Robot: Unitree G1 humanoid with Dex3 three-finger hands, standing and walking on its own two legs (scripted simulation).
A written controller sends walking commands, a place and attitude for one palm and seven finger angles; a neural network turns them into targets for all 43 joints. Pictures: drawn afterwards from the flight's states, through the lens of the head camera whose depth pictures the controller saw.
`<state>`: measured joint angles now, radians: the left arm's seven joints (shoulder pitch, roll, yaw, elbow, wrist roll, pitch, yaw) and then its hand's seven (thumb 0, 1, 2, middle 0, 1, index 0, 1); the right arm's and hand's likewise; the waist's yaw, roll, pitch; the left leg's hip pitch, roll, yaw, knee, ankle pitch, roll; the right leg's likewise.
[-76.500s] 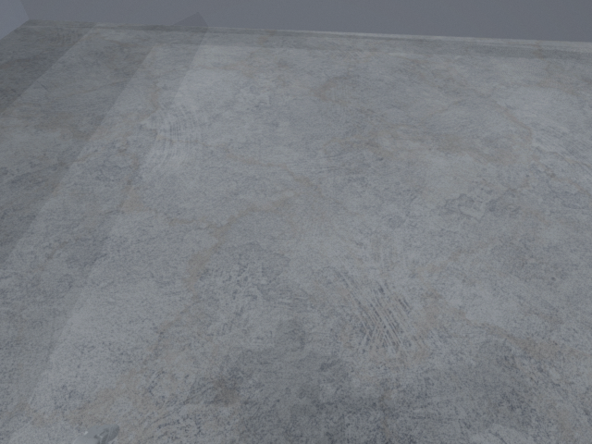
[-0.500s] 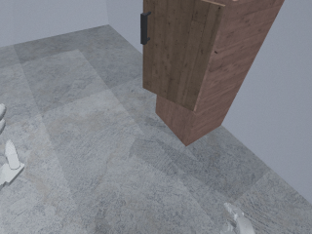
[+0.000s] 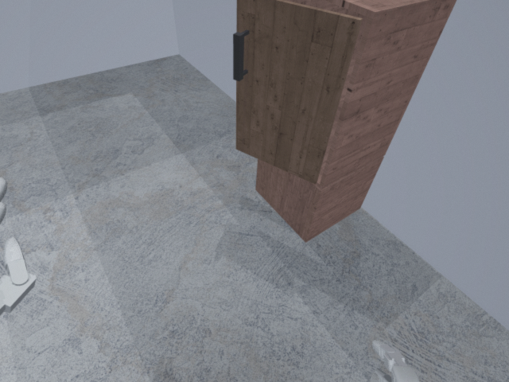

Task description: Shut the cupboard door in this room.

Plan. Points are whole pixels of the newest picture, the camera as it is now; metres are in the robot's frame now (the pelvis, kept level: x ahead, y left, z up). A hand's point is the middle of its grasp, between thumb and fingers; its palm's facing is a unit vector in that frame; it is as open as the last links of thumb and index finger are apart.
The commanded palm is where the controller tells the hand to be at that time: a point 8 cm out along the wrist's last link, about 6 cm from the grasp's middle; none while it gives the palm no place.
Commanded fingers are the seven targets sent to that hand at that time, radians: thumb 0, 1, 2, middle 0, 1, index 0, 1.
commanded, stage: stop stepping back and stand still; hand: left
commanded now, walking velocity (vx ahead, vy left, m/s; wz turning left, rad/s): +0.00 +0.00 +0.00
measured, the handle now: (242, 55) +1.04 +0.10 +0.05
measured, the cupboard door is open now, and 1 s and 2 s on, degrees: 23 23 23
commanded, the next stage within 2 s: let the arm hang, fingers relaxed in 0.36 s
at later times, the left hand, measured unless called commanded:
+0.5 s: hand (32, 297) +0.18 +0.27 +0.13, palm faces +0.39 -0.80 -0.46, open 7.4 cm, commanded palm none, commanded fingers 0.00 0.90 0.90 -0.20 -0.30 -0.20 -0.30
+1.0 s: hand out of the picture -0.04 +0.19 -0.17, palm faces +0.00 -0.97 -0.23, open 7.2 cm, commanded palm none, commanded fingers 0.00 0.90 0.90 -0.20 -0.30 -0.20 -0.30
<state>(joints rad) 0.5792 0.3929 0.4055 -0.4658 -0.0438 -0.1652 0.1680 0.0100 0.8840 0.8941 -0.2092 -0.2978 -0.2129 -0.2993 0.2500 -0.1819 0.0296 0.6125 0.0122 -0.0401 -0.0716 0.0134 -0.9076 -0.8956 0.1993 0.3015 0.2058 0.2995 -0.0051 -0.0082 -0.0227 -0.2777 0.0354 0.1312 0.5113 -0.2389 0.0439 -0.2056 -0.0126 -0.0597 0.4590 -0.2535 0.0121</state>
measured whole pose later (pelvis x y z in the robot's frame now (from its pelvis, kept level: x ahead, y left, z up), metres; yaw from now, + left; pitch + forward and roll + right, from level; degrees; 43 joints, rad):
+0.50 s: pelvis -0.02 +0.01 +0.00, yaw +1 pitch +0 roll -2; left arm 0.48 0.40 0.33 -0.31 0.00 -0.18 0.13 0.01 0.89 0.89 -0.20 -0.30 -0.21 -0.30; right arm 0.23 -0.23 0.01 0.66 0.01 -0.11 -0.03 0.01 -0.91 -0.90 0.20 0.30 0.20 0.30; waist 0.00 0.02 -0.03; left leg -0.32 0.02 0.11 0.51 -0.20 0.06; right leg -0.24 -0.02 -0.08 0.45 -0.22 0.02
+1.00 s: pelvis -0.02 -0.01 +0.00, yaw +0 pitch -1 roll -1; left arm 0.33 0.22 0.01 1.04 0.02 0.02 0.01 0.00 0.94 0.89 -0.20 -0.30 -0.20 -0.30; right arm 0.31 -0.22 -0.01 1.04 -0.02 0.04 0.00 0.01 -0.91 -0.90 0.20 0.30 0.20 0.30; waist -0.01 0.00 0.05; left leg -0.27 0.03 0.12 0.46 -0.18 0.04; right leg -0.21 -0.01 -0.07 0.45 -0.22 -0.01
